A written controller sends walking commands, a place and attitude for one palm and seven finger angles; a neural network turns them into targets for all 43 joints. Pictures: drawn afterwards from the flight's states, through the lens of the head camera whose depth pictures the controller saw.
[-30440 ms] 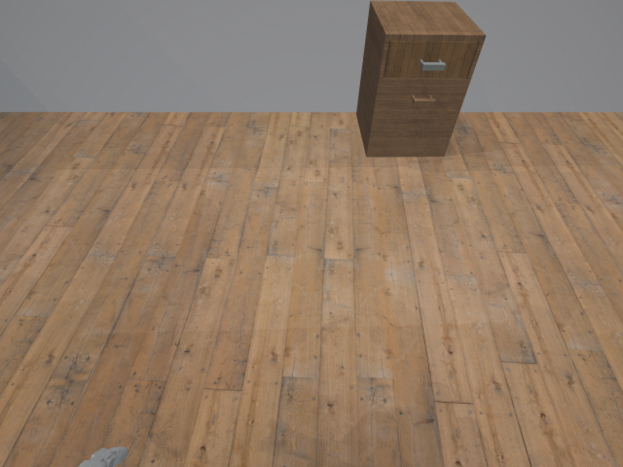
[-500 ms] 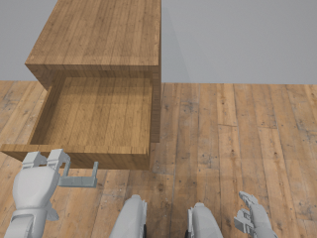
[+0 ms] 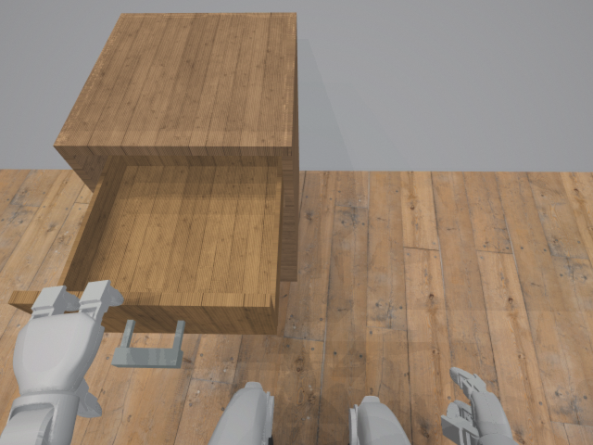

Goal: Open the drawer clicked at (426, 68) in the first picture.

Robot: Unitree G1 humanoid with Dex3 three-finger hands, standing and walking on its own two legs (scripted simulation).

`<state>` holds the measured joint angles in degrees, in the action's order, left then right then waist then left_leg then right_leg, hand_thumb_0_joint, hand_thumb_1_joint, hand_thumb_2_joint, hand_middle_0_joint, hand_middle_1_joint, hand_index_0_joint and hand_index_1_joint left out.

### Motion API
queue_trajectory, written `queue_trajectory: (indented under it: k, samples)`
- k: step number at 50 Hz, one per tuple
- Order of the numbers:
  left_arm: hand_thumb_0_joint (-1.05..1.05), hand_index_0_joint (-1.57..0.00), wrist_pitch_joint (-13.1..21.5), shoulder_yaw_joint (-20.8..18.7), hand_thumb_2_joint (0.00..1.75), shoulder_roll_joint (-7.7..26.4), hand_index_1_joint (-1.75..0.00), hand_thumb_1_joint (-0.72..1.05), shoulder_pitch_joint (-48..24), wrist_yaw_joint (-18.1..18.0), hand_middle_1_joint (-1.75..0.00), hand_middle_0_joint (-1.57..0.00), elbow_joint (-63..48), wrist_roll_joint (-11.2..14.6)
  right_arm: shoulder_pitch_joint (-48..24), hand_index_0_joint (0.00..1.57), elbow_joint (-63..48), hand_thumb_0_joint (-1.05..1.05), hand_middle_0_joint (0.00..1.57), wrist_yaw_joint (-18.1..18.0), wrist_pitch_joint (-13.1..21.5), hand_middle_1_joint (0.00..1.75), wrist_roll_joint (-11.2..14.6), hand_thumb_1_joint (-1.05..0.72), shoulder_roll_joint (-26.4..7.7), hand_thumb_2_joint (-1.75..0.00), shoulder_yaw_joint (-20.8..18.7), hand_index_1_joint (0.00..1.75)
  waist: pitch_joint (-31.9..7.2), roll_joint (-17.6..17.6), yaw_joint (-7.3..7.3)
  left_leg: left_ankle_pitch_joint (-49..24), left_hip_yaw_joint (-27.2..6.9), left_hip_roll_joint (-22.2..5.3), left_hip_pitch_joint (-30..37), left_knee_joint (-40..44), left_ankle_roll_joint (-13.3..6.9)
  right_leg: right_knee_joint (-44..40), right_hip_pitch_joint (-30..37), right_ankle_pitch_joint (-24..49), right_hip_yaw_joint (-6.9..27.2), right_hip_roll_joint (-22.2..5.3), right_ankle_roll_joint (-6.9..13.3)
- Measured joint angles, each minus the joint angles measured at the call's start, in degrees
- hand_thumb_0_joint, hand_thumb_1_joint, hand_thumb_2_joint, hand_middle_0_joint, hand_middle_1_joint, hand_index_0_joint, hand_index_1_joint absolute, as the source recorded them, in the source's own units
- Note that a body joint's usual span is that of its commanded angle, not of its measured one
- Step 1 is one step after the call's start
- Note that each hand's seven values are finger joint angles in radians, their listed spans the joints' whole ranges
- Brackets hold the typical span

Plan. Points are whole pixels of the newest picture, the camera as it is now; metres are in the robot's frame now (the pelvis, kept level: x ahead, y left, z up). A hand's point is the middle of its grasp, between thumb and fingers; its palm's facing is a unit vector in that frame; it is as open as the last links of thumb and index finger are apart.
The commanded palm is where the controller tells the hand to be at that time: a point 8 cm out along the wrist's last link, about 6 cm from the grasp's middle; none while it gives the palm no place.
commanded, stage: lift the hand off the handle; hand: left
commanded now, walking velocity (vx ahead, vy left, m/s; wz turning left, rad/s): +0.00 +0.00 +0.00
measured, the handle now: (151, 342) +0.26 +0.27 -0.13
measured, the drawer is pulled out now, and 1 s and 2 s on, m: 0.29 0.29 0.29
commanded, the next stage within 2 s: draw the hand back to the body in 0.66 s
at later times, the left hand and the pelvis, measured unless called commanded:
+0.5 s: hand (74, 354) +0.21 +0.29 +0.02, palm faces -0.03 -0.03 -1.00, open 13.8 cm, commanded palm +0.21 +0.28 +0.06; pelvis +0.02 +0.00 +0.03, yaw +0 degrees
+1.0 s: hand (45, 340) +0.22 +0.30 +0.06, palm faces +0.03 -0.01 -1.00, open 13.8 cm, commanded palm +0.20 +0.29 +0.11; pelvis +0.02 +0.00 +0.04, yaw +1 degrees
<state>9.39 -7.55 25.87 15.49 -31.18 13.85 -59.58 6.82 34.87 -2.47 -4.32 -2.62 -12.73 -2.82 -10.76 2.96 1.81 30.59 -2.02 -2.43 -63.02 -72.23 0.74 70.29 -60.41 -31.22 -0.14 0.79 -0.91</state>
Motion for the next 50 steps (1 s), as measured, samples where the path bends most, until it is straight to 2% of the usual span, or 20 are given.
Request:
queue_trajectory:
  k: [6,14,20,29,38,44,50]
  samples:
    - [0.00,-0.32,-1.09,0.65,0.30,-0.40,-1.20,-0.49,1.25,1.65,-1.20,-0.32,-0.96,1.08,0.69,0.20,-0.56,0.01,0.20,0.02,-0.01,0.30,0.25,-0.91,-0.07,-0.90,0.10,0.30,0.40,0.09,-0.03,-0.59,0.26,0.05,3.11,2.61,-0.09,-2.59,3.04,0.64,0.18,-0.09,-0.06]
    - [0.00,-0.32,-0.46,1.81,0.30,-1.12,-1.20,-0.49,4.15,1.53,-1.20,-0.32,-4.40,0.30,1.52,0.20,-1.53,0.01,0.20,0.71,-0.02,0.30,-0.02,-0.91,-0.22,-0.90,-0.19,0.30,0.21,0.29,-0.24,-0.97,0.60,0.08,6.65,5.28,-0.17,-5.32,6.51,1.13,0.43,-0.17,-0.11]
    - [0.00,-0.32,-1.69,1.80,0.30,-1.62,-1.20,-0.49,5.71,1.00,-1.20,-0.32,-5.04,0.08,1.97,0.20,-2.22,0.01,0.20,1.33,-0.58,0.30,0.11,-0.91,-0.16,-0.90,-0.27,0.30,0.24,0.26,-0.01,-1.20,0.91,0.10,8.96,6.88,-0.16,-6.67,8.61,1.32,0.69,-0.22,-0.08]
    - [0.00,-0.32,-2.61,2.13,0.30,-1.27,-1.20,-0.49,6.28,2.96,-1.20,-0.32,-5.82,0.97,2.65,0.20,-2.66,0.01,0.20,1.27,-0.68,0.30,0.31,-0.91,-0.18,-0.90,0.24,0.30,0.97,0.24,0.31,-2.13,0.66,0.25,12.63,9.77,0.04,-9.37,12.33,2.03,0.36,-0.38,0.14]
    - [0.00,-0.32,-0.64,0.81,0.30,-0.58,-1.20,-0.49,6.60,4.30,-1.20,-0.32,-4.84,1.03,2.78,0.20,-2.99,0.01,0.20,1.48,-0.69,0.30,0.32,-0.91,-0.25,-0.90,0.08,0.30,1.03,0.06,-0.02,-2.50,0.69,-0.02,13.54,10.79,0.28,-10.32,13.11,2.45,0.38,-0.12,0.36]
    - [0.00,-0.32,0.66,-0.61,0.30,0.12,-1.20,-0.48,7.29,4.48,-1.20,-0.32,-6.64,1.34,3.12,0.20,-2.77,0.01,0.20,1.15,-0.83,0.30,0.19,-0.91,-0.48,-0.90,-0.33,0.30,1.61,-0.07,0.27,-2.37,0.45,0.01,13.37,10.36,0.28,-10.01,13.09,2.29,0.16,-0.12,0.40]
    - [0.00,-0.32,-0.85,-1.25,0.30,1.06,-1.20,-0.48,9.92,4.02,-1.20,-0.33,-12.53,3.14,3.68,0.20,-2.65,0.01,0.20,1.15,-1.18,0.30,0.73,-0.91,-0.35,-0.90,-0.41,0.30,1.60,0.86,0.25,-2.82,0.54,0.12,16.52,12.43,0.10,-12.43,16.40,2.94,0.20,-0.25,0.16]
